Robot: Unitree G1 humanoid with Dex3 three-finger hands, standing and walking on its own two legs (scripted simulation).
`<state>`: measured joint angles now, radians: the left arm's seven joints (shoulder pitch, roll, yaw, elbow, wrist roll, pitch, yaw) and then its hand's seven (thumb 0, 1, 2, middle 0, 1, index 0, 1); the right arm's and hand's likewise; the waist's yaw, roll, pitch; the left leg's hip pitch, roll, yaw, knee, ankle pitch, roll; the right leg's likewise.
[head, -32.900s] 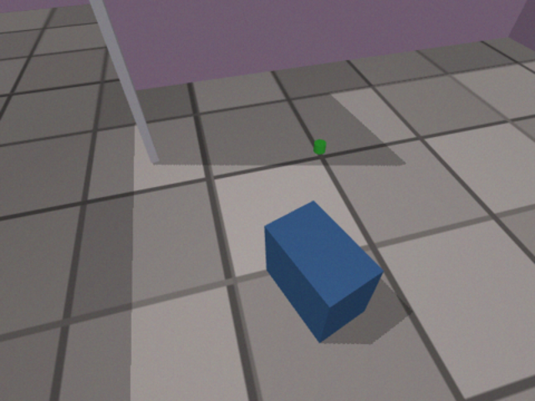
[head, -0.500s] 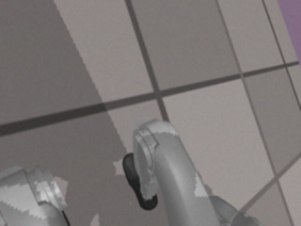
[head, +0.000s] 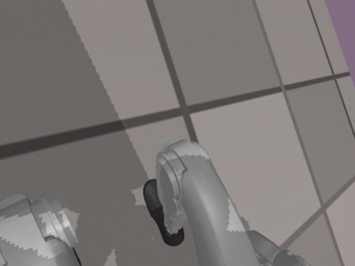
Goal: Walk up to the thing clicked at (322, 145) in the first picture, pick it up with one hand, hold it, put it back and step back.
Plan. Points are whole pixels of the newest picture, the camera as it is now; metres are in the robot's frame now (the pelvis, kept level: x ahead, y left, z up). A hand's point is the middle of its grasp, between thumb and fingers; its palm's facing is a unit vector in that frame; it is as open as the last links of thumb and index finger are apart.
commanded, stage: close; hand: left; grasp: from above
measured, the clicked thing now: out of the picture +0.45 +0.35 -0.27
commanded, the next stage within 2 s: settle in 0.30 s
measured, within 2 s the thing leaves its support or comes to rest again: leaves its support in 0.70 s
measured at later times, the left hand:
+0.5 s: hand out of the picture +0.43 +0.34 -0.25, palm faces -0.43 -0.17 -0.89, open 8.8 cm
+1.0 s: hand out of the picture +0.44 +0.36 -0.18, palm faces -0.40 -0.15 -0.90, open 8.7 cm
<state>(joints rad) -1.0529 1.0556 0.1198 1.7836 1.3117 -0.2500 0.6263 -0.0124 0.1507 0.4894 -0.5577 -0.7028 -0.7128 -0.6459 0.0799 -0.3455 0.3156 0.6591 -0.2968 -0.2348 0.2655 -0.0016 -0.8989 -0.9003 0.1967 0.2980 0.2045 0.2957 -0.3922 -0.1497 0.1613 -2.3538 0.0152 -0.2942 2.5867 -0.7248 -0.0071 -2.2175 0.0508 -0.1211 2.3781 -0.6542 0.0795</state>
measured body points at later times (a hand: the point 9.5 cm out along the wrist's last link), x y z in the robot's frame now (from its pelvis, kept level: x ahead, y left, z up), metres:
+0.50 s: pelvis +0.00 +0.00 +0.00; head +0.26 +0.14 +0.33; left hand +0.45 +0.35 -0.20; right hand +0.07 -0.24 -0.05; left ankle +0.06 +0.13 -0.26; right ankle +0.12 -0.14 -0.26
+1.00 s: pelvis +0.00 +0.00 +0.01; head +0.24 +0.13 +0.37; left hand +0.45 +0.36 -0.13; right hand +0.08 -0.26 -0.06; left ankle +0.06 +0.13 -0.26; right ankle +0.12 -0.14 -0.26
